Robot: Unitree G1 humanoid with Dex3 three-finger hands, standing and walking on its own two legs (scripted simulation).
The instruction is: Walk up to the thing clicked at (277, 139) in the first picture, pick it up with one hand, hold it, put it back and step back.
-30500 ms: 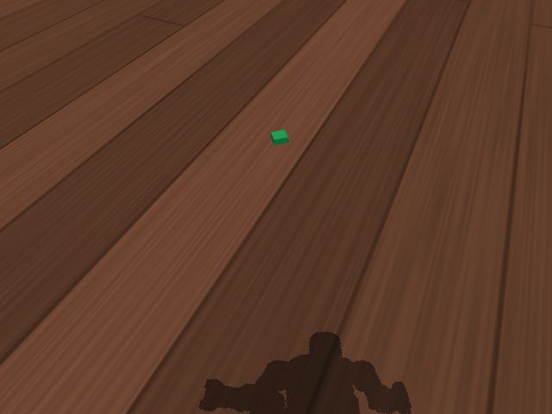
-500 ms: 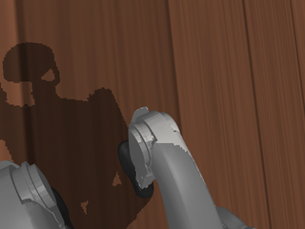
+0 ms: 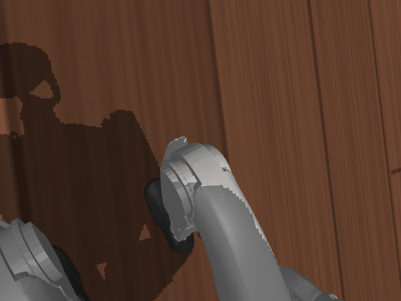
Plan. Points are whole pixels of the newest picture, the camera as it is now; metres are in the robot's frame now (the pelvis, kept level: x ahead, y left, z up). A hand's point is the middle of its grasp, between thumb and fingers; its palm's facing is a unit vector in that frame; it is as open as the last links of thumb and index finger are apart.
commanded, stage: rest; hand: left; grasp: from above
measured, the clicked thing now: out of the picture +0.48 +0.31 -0.29
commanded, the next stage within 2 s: open in 0.16 s
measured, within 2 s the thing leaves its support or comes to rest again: neither
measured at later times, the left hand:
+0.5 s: hand out of the picture +0.47 +0.30 -0.26, palm faces -0.39 -0.25 -0.89, open 9.9 cm
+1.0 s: hand out of the picture +0.47 +0.31 -0.26, palm faces -0.39 -0.24 -0.89, open 12.9 cm
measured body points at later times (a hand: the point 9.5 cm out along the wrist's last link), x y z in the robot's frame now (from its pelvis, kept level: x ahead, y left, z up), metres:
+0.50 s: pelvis +0.00 +0.00 +0.01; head +0.30 +0.11 +0.31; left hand +0.49 +0.31 -0.21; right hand +0.01 -0.24 -0.03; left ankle +0.06 +0.13 -0.28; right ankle +0.12 -0.13 -0.28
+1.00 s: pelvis +0.00 +0.00 +0.01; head +0.31 +0.12 +0.31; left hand +0.49 +0.32 -0.21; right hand +0.00 -0.24 -0.03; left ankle +0.06 +0.13 -0.28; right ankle +0.12 -0.13 -0.28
